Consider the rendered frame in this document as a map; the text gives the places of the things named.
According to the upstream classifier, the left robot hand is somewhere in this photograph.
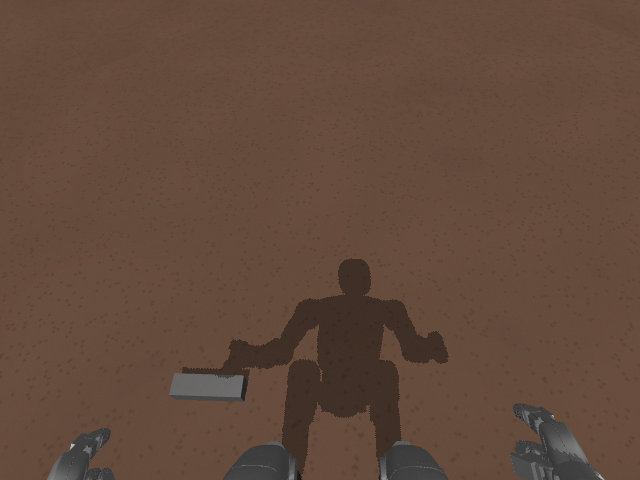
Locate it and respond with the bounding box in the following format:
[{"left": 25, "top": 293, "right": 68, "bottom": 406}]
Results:
[{"left": 47, "top": 428, "right": 115, "bottom": 480}]

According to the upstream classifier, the right robot arm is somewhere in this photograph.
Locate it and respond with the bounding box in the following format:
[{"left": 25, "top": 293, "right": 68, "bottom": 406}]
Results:
[{"left": 552, "top": 461, "right": 604, "bottom": 480}]

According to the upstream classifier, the right robot hand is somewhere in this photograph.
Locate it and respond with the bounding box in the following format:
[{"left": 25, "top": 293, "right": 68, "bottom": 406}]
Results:
[{"left": 510, "top": 403, "right": 589, "bottom": 480}]

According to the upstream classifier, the carton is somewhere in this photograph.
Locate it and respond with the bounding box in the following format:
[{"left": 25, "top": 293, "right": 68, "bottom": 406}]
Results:
[{"left": 169, "top": 373, "right": 247, "bottom": 402}]

